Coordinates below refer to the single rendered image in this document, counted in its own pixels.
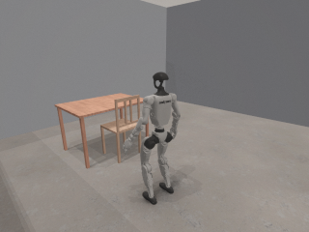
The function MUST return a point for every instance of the humanoid robot torso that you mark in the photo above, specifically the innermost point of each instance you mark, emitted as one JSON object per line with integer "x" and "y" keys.
{"x": 160, "y": 113}

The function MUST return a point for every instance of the left robot shin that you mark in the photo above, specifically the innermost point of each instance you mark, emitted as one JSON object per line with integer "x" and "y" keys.
{"x": 148, "y": 180}

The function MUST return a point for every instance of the chair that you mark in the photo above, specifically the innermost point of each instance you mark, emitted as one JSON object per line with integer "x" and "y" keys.
{"x": 122, "y": 125}

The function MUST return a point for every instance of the table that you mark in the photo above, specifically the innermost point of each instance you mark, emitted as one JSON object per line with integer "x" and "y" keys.
{"x": 90, "y": 107}

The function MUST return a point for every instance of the right robot hand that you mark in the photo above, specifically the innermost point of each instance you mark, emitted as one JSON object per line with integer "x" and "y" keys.
{"x": 173, "y": 131}

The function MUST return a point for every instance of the right robot upper arm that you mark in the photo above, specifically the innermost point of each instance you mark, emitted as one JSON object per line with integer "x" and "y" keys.
{"x": 175, "y": 106}

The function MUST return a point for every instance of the left robot upper arm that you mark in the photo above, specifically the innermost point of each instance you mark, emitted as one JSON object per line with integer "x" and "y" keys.
{"x": 147, "y": 102}

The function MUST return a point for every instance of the robot left forearm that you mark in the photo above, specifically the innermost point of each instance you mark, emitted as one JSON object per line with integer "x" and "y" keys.
{"x": 137, "y": 130}

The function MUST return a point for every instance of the left robot hand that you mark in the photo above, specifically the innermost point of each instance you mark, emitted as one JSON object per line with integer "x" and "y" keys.
{"x": 127, "y": 145}

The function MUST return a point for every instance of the robot right forearm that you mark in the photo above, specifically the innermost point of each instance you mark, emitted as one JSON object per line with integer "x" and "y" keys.
{"x": 175, "y": 122}

